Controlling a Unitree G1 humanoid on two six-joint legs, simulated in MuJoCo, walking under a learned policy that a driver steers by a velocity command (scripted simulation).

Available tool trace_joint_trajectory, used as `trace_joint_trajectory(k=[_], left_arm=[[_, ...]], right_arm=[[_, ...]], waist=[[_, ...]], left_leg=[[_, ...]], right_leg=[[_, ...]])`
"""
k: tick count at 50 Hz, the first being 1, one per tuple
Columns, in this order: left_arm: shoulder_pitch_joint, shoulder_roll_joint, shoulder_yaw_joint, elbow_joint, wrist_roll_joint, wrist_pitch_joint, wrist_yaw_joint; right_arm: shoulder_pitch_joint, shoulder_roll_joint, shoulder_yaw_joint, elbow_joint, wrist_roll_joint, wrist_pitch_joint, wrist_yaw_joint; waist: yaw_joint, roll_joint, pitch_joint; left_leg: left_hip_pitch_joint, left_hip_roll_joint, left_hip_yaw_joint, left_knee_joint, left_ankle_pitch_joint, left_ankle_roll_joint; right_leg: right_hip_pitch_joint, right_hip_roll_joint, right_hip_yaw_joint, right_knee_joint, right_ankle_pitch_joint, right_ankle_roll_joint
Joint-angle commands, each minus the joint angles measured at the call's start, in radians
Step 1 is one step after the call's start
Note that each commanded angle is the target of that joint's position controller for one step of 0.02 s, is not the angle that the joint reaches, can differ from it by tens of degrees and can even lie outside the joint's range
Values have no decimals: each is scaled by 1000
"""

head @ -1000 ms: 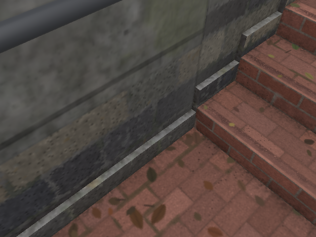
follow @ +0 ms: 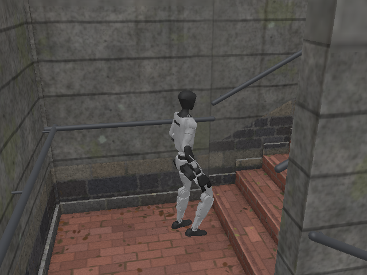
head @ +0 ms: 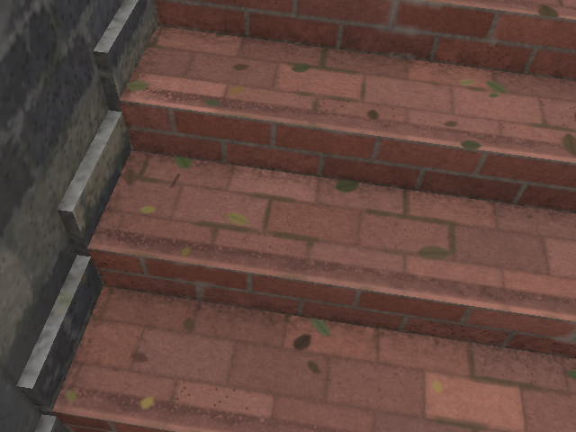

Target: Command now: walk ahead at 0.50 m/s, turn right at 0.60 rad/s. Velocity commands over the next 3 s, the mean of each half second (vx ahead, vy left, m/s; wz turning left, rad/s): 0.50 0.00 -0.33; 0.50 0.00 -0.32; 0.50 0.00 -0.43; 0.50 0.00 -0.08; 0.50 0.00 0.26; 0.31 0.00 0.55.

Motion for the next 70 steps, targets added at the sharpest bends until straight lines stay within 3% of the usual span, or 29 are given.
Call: trace_joint_trajectory(k=[1,7,10,11,12,13,16,26,30,32,34,35,36,37,38,41,43,45,52,55,57,59,61,62,63,64,65,68,70], left_arm=[[-40,-12,-9,-80,2,-5,-25],[-119,-14,-8,-111,24,11,2],[200,-2,11,0,27,-12,33],[285,70,29,49,26,-19,47],[260,193,45,12,26,-23,51],[322,230,76,32,-19,-6,55],[137,58,23,40,-15,-12,68],[299,-19,-40,236,-19,-60,69],[283,-17,-56,233,-74,-58,114],[237,122,-8,216,-50,-71,115],[205,102,19,171,-57,-85,81],[199,-34,10,112,-33,-78,32],[328,23,39,244,30,-26,-104],[254,21,64,188,-31,-21,-114],[224,-12,54,155,-27,-21,-83],[262,-148,-23,101,12,-8,-36],[180,-164,-26,54,-20,-12,-38],[112,-135,-24,86,-20,-18,-67],[-323,-148,-71,-105,-40,5,16],[-525,-139,-65,-198,-36,63,-14],[-428,-191,-82,-207,-32,93,-58],[-266,-133,-68,-173,-21,99,-59],[101,-36,-17,-27,-34,67,-19],[402,42,16,92,-32,77,24],[512,69,23,150,26,84,14],[506,87,56,166,67,49,20],[390,23,41,206,53,13,18],[114,-211,-45,250,37,-22,-29],[11,-189,-48,227,46,-49,-33]], right_arm=[[-21,-107,-28,-52,3,-17,9],[-23,-102,-22,-58,4,-1,4],[-41,-145,-16,-48,28,11,17],[-80,-81,0,-61,19,1,29],[60,42,28,-87,21,6,28],[87,-37,14,-81,25,24,21],[-74,-11,24,-94,-17,26,26],[-476,155,125,-373,-4,79,6],[-312,117,139,-305,10,99,1],[22,60,100,-200,10,105,-10],[167,-54,48,-105,-35,61,11],[167,-168,4,-48,-27,88,-10],[277,-69,52,-97,-77,123,56],[77,-33,45,-45,-62,124,110],[-38,55,55,6,-37,102,144],[-193,258,119,128,-53,11,127],[-236,221,109,118,-51,-33,113],[-57,123,87,148,-60,-40,102],[341,149,131,318,-154,-16,120],[283,96,115,324,-94,-4,157],[235,-51,87,296,-35,-45,149],[242,-184,41,275,0,-64,132],[141,-225,16,243,-43,-50,140],[187,-121,33,207,-137,-36,175],[260,-44,25,236,-104,-10,215],[163,33,30,185,-39,0,210],[41,84,36,157,-18,-11,178],[30,164,79,101,-39,24,112],[8,145,85,56,-21,45,109]], waist=[[11,211,-39],[31,158,-53],[186,58,-213],[219,-49,-204],[67,-213,-254],[132,-122,-407],[44,12,-51],[25,32,57],[-24,22,-207],[-172,-133,-421],[-198,33,-488],[-132,431,-437],[-245,347,-203],[-97,93,-1],[-24,-101,-50],[149,-47,-147],[200,9,-118],[111,171,-149],[-33,81,-82],[-4,115,-105],[114,185,-171],[183,249,-161],[287,259,-204],[289,58,-486],[265,-99,-605],[273,-23,-360],[211,-21,-122],[-25,87,-120],[-83,82,-107]], left_leg=[[43,213,-62,-128,258,110],[12,250,30,-34,518,104],[-79,174,96,488,776,85],[-331,95,53,775,74,45],[-502,35,-41,1111,-384,13],[-550,-9,-146,1210,-295,1],[-687,57,-112,1328,-187,-2],[-1212,-8,-33,1630,-322,62],[-402,-100,121,1033,-213,71],[-239,-115,-1,906,-233,114],[-20,-37,-246,499,-350,182],[98,254,-893,81,-194,308],[22,286,-1211,-17,-327,373],[-131,292,-1049,12,-344,330],[-195,276,-846,49,-194,341],[-244,143,-275,77,-32,182],[-423,36,-11,15,10,126],[-399,69,-14,-26,50,183],[168,231,-113,-114,66,157],[-83,243,54,-274,487,131],[-146,264,115,-154,1526,149],[143,329,74,-33,1787,98],[74,285,56,285,1901,76],[-363,257,1,689,1463,36],[-541,-46,-115,1253,42,27],[-773,-81,-366,1563,103,93],[-991,-79,-343,1808,91,133],[-1129,-36,-323,1873,155,226],[-1094,-6,-231,1793,90,198]], right_leg=[[-63,-58,-16,-89,91,24],[102,-32,-115,-166,69,-22],[528,92,-167,-445,152,-53],[700,-42,7,-508,269,-40],[756,-344,424,-472,789,-72],[768,-421,574,-656,545,-205],[445,-259,326,-706,304,-167],[291,-172,166,-863,-91,-79],[266,-125,-49,-872,1416,-102],[540,-256,1,-543,1876,-106],[479,-168,-3,-45,1422,-112],[35,140,-3,453,160,-24],[-396,212,446,1132,343,-135],[-625,197,476,1271,438,-166],[-619,173,430,1267,421,-196],[-652,33,304,1178,414,-224],[-564,-24,134,986,338,-188],[-558,-34,7,1222,237,-121],[-1140,-59,53,963,231,-208],[-771,-108,-183,640,93,-192],[-388,-11,-293,564,58,-145],[-339,51,-258,293,-44,-91],[80,155,-218,-49,45,-84],[697,66,106,-22,520,-228],[771,-168,616,-368,522,-392],[535,-230,708,-528,40,-295],[342,-201,653,-543,-178,-254],[126,-124,357,-538,-138,-161],[-28,-76,175,-596,-86,-125]])
Next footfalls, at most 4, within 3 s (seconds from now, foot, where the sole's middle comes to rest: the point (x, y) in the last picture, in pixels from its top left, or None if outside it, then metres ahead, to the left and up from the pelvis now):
0.22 right None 0.24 -0.12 -0.79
0.66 left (297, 381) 0.51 -0.04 -0.63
1.22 right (417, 245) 0.75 -0.30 -0.48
1.64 left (379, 95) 1.06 -0.23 -0.33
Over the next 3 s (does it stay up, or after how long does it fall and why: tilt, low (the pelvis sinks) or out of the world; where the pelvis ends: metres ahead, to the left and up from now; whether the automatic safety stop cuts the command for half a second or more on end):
stays up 1.48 -0.64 0.73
